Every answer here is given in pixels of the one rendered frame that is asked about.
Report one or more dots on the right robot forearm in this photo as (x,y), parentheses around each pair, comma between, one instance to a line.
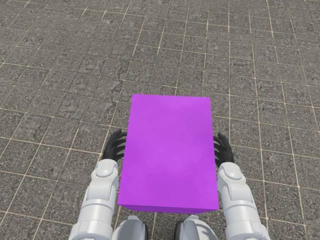
(239,208)

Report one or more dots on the left robot thigh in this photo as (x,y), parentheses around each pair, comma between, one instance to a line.
(131,229)

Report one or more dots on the robot left hand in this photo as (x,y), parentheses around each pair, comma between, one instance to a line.
(111,149)

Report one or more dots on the carton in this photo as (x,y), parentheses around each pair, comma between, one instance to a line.
(169,158)

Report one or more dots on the left robot shin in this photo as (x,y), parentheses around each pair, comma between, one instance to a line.
(133,217)

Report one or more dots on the robot right hand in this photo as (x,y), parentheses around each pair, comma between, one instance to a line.
(225,151)

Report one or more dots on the left robot forearm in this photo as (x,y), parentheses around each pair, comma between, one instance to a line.
(97,209)

